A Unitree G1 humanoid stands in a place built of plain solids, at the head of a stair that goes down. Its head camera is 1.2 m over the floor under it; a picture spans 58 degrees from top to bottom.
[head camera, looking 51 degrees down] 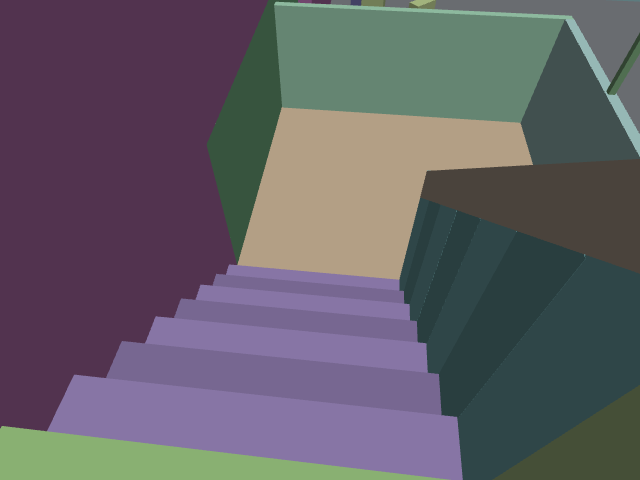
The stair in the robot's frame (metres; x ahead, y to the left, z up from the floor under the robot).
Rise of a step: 0.20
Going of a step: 0.22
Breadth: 1.25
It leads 6 degrees to the right of straight ahead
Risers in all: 8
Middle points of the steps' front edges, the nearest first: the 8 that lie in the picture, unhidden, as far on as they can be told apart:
0.27 0.22 0.00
0.49 0.19 -0.20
0.71 0.17 -0.40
0.93 0.15 -0.60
1.15 0.12 -0.80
1.37 0.10 -1.00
1.59 0.07 -1.20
1.81 0.05 -1.41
